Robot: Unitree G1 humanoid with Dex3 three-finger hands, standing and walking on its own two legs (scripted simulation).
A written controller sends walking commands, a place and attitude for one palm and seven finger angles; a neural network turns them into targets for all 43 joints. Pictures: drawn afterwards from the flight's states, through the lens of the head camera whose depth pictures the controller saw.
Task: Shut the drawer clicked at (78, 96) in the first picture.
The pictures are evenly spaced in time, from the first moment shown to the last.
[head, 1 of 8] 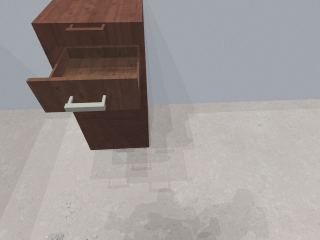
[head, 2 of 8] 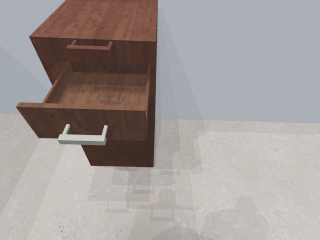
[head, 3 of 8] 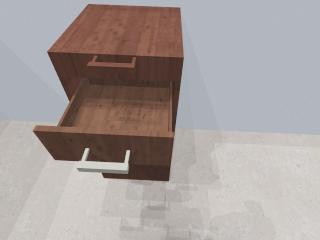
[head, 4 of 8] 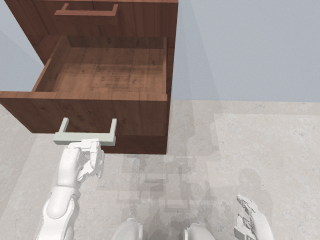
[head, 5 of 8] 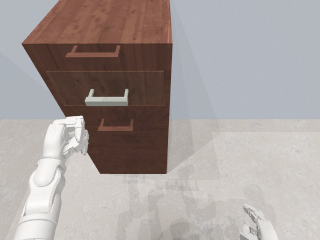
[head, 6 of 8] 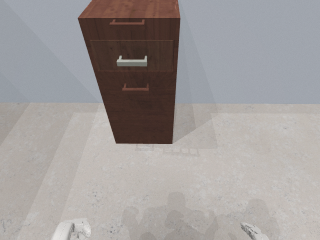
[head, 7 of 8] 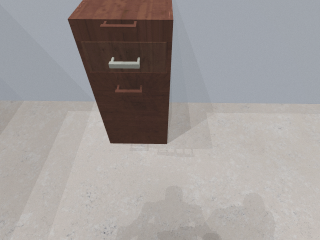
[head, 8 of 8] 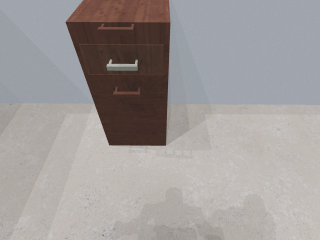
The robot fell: no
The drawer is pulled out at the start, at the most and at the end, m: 0.24 0.24 0.00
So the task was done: yes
